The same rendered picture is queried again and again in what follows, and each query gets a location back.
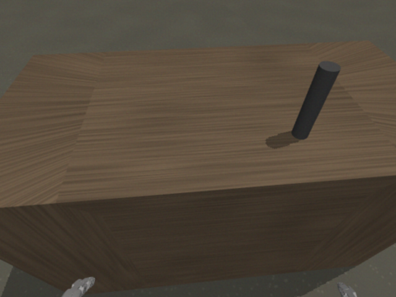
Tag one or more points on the can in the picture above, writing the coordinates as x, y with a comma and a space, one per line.
320, 87

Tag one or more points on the left robot hand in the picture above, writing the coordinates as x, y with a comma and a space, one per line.
79, 287

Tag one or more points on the right robot hand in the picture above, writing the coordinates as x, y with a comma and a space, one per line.
346, 291

